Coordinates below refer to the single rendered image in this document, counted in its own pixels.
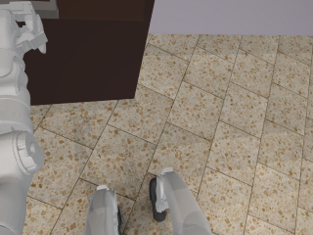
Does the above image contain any drawer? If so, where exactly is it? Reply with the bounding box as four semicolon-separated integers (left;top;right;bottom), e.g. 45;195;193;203
22;0;146;20

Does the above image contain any robot left forearm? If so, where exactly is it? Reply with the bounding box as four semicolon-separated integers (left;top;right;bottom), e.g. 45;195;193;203
0;48;33;135

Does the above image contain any cabinet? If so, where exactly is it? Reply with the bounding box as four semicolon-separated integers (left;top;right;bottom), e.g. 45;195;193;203
16;0;156;106

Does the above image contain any robot left hand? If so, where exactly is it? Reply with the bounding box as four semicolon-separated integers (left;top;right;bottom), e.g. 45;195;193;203
0;1;48;59

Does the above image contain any robot left thigh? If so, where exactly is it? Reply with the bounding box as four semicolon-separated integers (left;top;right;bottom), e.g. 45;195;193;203
83;188;118;235

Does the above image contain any handle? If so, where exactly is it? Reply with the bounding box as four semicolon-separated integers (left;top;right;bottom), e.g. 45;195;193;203
0;0;59;20

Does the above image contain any robot right foot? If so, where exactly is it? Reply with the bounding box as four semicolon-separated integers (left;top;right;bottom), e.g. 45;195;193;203
149;177;166;222

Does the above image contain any left robot upper arm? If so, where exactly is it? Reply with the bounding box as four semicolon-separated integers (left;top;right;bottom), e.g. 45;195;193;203
0;130;45;235

